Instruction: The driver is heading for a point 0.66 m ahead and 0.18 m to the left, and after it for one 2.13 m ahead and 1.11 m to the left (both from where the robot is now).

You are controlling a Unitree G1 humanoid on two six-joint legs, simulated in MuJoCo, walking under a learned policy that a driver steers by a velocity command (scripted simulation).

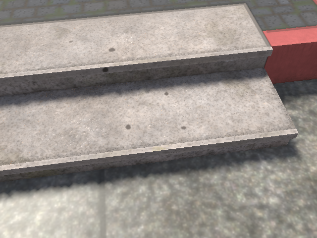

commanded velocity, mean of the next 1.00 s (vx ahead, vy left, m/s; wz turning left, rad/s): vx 0.49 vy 0.00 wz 0.23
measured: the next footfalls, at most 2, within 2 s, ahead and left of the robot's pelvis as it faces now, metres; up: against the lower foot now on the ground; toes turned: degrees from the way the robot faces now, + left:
left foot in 0.40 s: +0.36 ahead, +0.12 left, +0.00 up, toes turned +5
right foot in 0.88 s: +0.62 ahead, -0.04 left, +0.00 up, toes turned +12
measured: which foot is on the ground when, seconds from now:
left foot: up 0.00-0.38, down 0.40-0.90, up 0.92-1.00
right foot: down 0.00-0.40, up 0.42-0.86, down 0.88-1.00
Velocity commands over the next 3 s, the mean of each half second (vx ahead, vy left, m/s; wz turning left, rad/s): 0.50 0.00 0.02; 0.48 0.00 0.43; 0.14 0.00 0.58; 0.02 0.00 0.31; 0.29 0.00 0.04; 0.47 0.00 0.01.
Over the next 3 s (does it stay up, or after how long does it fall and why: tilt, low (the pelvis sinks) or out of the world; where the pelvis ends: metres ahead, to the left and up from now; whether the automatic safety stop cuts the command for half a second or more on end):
stays up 0.89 0.37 0.15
